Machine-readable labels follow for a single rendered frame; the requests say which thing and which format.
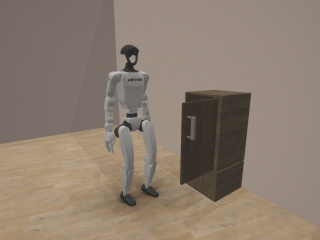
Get cupboard door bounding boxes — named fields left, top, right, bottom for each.
left=180, top=98, right=219, bottom=185

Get robot left shin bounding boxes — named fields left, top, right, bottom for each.
left=144, top=161, right=157, bottom=188

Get robot right forearm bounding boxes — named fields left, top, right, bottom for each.
left=104, top=97, right=114, bottom=131

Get handle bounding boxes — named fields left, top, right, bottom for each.
left=187, top=116, right=197, bottom=140

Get left robot foot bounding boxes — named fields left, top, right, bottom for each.
left=141, top=184, right=159, bottom=198

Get robot right upper arm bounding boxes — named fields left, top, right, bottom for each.
left=106, top=71, right=122, bottom=106

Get robot left forearm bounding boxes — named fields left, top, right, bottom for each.
left=141, top=99, right=151, bottom=121

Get robot right hand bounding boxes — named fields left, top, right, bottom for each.
left=104, top=131, right=117, bottom=154

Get robot left upper arm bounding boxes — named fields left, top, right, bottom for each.
left=140, top=71, right=150, bottom=101

